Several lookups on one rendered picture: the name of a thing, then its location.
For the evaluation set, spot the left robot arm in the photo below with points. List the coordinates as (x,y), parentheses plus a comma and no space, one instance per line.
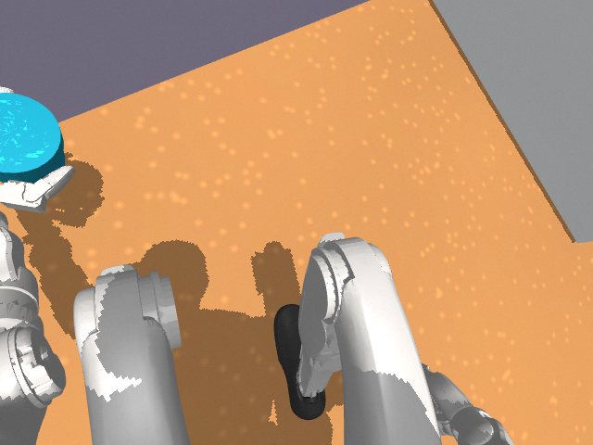
(31,375)

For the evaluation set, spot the cup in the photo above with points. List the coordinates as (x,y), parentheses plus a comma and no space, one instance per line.
(31,143)

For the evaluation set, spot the right robot arm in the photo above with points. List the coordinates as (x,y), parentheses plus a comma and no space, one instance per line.
(474,426)

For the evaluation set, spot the right robot hand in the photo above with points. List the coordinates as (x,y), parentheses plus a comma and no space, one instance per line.
(447,399)

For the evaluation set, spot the right robot foot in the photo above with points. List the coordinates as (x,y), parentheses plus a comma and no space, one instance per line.
(288,345)

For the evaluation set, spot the left robot hand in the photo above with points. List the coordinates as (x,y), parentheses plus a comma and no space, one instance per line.
(33,197)

